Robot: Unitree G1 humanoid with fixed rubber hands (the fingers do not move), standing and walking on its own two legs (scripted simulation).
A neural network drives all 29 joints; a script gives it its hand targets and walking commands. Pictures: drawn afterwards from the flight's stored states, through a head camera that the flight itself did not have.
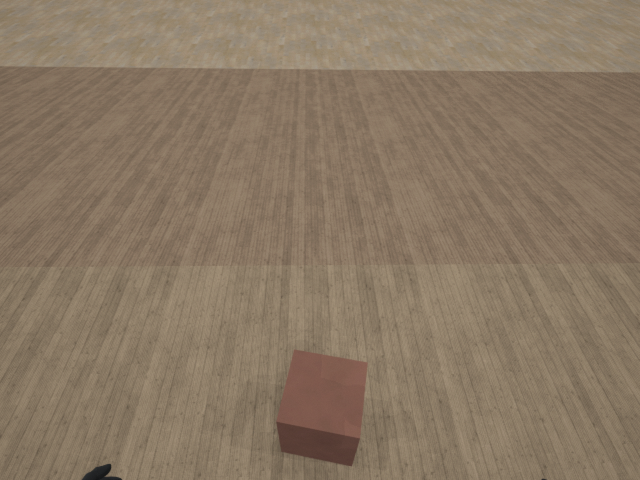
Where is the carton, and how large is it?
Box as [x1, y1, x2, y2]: [276, 349, 367, 465]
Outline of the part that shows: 294,349 276,420 281,451 351,465 360,433 367,362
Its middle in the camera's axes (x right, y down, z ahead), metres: +0.01 +0.48 +1.10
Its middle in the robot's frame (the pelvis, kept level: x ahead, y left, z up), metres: +0.47 -0.01 -0.66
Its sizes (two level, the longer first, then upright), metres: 0.210 0.200 0.250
